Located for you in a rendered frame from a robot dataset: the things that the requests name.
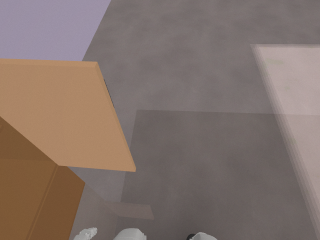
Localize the robot left hand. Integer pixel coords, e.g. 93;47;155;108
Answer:
73;227;97;240

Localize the robot left thigh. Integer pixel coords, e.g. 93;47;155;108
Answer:
113;228;147;240

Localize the cupboard door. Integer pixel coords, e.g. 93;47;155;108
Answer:
0;58;136;172

